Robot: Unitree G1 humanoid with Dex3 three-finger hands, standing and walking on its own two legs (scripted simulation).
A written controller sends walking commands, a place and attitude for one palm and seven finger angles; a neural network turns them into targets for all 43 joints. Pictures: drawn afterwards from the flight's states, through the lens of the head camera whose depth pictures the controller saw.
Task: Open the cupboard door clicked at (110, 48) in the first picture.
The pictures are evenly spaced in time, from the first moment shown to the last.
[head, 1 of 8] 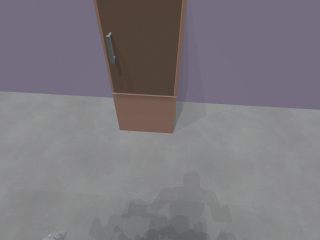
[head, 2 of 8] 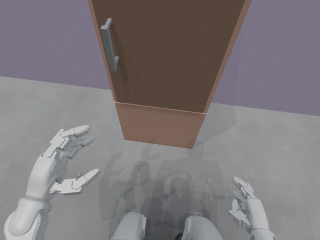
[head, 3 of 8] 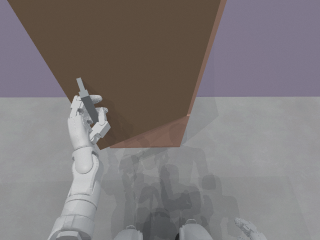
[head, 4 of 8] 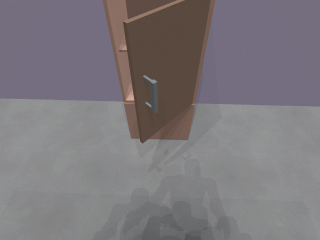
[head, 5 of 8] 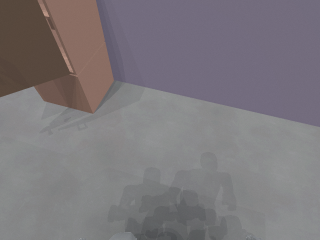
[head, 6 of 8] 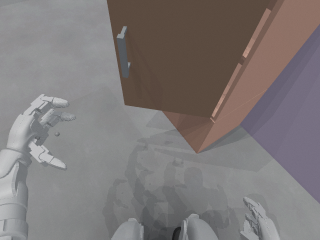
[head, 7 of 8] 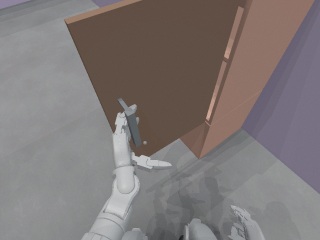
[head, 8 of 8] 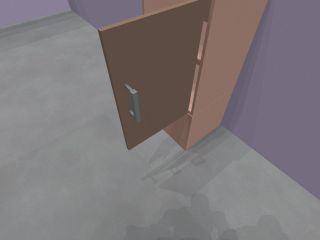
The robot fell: no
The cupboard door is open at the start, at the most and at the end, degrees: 0 90 89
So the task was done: yes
